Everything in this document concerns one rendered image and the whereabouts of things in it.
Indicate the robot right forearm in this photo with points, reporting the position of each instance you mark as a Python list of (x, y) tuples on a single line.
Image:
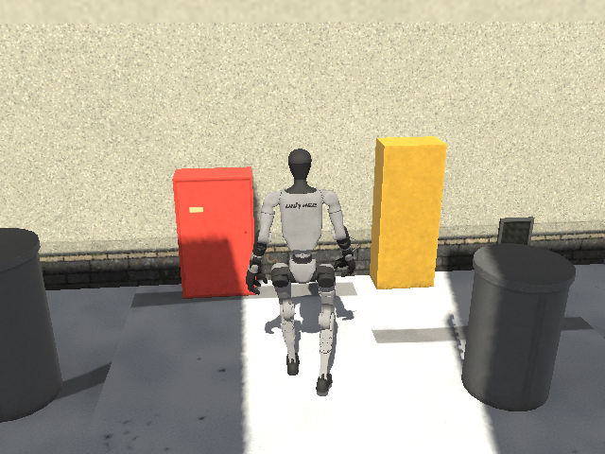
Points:
[(346, 247)]

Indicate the left robot foot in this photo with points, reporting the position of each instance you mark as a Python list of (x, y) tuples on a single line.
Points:
[(292, 368)]

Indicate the right robot hand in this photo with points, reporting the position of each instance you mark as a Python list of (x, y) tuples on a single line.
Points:
[(343, 263)]

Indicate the left robot hand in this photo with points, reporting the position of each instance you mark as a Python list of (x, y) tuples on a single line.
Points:
[(250, 281)]

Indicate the robot right shin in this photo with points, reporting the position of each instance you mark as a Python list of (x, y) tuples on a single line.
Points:
[(326, 346)]

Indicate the left robot upper arm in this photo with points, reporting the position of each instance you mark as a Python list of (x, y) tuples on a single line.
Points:
[(271, 200)]

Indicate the right robot upper arm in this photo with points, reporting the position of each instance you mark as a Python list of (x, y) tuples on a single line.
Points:
[(329, 197)]

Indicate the robot left forearm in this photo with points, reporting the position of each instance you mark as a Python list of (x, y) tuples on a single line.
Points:
[(257, 255)]

